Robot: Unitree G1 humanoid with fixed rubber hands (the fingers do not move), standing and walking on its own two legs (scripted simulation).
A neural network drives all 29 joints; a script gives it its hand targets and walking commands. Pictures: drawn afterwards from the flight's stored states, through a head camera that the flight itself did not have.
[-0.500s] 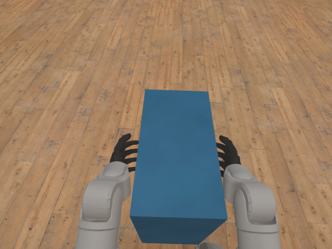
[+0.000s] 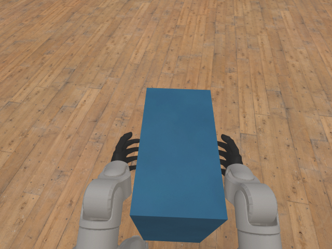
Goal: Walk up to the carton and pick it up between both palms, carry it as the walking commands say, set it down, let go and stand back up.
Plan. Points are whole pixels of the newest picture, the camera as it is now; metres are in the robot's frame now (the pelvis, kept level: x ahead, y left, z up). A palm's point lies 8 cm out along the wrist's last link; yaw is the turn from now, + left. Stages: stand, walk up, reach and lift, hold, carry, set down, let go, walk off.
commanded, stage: carry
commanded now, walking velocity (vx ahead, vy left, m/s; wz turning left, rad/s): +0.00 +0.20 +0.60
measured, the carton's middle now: (174, 169) +0.31 +0.01 +0.00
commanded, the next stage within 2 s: none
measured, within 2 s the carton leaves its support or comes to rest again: neither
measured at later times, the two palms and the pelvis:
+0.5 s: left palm (88, 96) +0.51 +0.27 +0.05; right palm (167, 86) +0.56 +0.03 +0.05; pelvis +0.25 +0.09 -0.02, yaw +13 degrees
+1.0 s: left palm (35, 101) +0.47 +0.41 +0.07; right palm (115, 74) +0.59 +0.20 +0.07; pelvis +0.29 +0.16 -0.02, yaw +33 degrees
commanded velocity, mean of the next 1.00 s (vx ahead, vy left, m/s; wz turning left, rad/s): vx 0.00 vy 0.20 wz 0.60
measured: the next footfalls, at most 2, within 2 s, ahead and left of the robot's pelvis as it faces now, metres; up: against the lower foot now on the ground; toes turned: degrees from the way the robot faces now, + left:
left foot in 0.24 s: +0.33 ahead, +0.14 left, +0.00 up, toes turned +15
right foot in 0.68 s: +0.41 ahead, +0.00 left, +0.00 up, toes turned +10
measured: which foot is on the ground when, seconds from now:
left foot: up 0.00-0.22, down 0.24-0.68, up 0.70-0.98, down 1.00-1.00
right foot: down 0.00-0.26, up 0.28-0.66, down 0.68-1.00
